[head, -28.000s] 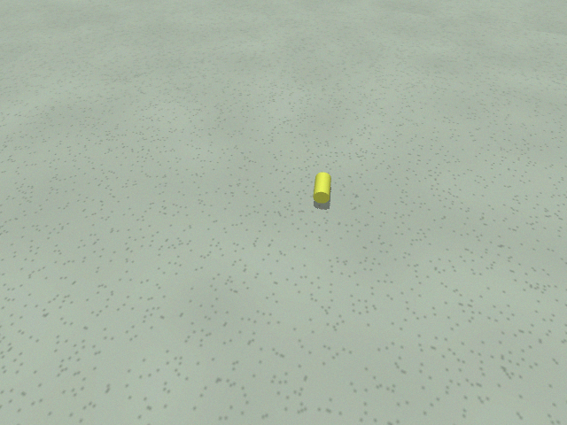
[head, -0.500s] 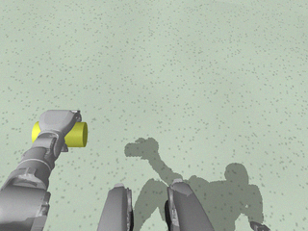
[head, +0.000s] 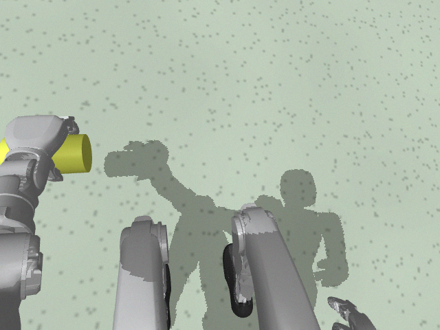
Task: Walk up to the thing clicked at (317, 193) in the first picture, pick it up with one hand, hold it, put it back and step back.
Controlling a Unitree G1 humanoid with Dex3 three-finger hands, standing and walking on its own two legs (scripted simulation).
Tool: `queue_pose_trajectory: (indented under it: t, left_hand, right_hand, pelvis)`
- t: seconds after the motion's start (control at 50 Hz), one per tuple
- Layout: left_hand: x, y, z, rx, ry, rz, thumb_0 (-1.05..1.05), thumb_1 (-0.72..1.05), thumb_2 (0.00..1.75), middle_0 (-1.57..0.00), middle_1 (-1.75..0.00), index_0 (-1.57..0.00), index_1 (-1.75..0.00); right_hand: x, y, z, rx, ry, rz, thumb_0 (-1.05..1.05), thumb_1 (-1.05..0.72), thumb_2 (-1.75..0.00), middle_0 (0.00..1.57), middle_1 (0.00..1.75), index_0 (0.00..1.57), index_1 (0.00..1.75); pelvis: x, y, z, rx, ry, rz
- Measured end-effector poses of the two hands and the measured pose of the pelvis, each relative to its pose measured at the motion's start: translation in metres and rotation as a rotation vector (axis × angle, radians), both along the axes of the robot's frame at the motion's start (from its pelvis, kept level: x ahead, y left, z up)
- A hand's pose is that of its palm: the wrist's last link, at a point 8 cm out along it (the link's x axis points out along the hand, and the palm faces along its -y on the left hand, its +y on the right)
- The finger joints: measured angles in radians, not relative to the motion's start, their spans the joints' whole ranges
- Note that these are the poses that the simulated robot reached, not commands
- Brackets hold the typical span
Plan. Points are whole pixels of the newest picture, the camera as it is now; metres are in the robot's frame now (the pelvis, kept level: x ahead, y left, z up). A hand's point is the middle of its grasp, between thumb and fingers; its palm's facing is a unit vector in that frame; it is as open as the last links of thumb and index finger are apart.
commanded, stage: crouch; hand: left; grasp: from above
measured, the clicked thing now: (49, 154) +0.44 +0.30 -0.19
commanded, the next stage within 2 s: lower in 0.78 s
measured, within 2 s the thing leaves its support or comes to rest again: neither
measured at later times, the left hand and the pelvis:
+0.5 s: hand (66, 153) +0.46 +0.29 -0.24, palm faces -0.48 -0.03 -0.88, open 10.3 cm; pelvis -0.01 -0.01 -0.08, yaw -3 degrees
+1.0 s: hand (69, 152) +0.48 +0.30 -0.29, palm faces -0.49 -0.03 -0.87, open 10.2 cm; pelvis -0.01 +0.00 -0.11, yaw -5 degrees
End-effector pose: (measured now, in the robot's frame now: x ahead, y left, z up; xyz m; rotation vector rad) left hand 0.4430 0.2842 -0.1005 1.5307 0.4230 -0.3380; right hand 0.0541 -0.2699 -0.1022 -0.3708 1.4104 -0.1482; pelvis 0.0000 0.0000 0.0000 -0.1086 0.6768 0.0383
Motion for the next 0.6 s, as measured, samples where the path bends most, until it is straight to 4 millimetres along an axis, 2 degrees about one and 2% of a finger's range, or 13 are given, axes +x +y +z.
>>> queue_pose_trajectory:
  t: [0.1, 0.18, 0.36, 0.6]
  left_hand:
    - [0.006, 0.003, -0.022, 0.005, -0.010, 0.012, 0.00, 0.01, 0.38, -0.70, -0.46, -0.72, -0.44]
    - [0.011, 0.003, -0.036, 0.008, -0.005, 0.027, 0.00, 0.01, 0.36, -0.71, -0.45, -0.73, -0.43]
    - [0.023, 0.002, -0.064, 0.003, 0.008, 0.035, 0.00, 0.01, 0.34, -0.72, -0.44, -0.74, -0.42]
    - [0.030, 0.006, -0.100, 0.001, 0.014, 0.015, 0.00, 0.02, 0.32, -0.72, -0.43, -0.74, -0.41]
  right_hand:
    - [0.008, -0.006, -0.015, 0.002, 0.003, 0.036, 0.01, -0.91, -0.90, 0.21, 0.30, 0.20, 0.30]
    - [0.005, -0.010, -0.025, 0.003, 0.010, 0.044, 0.01, -0.91, -0.90, 0.20, 0.30, 0.20, 0.30]
    - [-0.021, -0.015, -0.046, 0.005, 0.070, 0.019, 0.01, -0.91, -0.90, 0.20, 0.30, 0.20, 0.30]
    - [-0.049, -0.007, -0.069, 0.011, 0.132, -0.003, 0.01, -0.91, -0.90, 0.20, 0.30, 0.20, 0.30]
  pelvis:
    - [-0.001, -0.002, -0.017, -0.006, 0.001, -0.002]
    - [-0.002, -0.004, -0.029, -0.009, -0.001, -0.006]
    - [-0.006, -0.006, -0.056, -0.012, -0.016, -0.023]
    - [-0.011, -0.005, -0.088, -0.029, -0.037, -0.033]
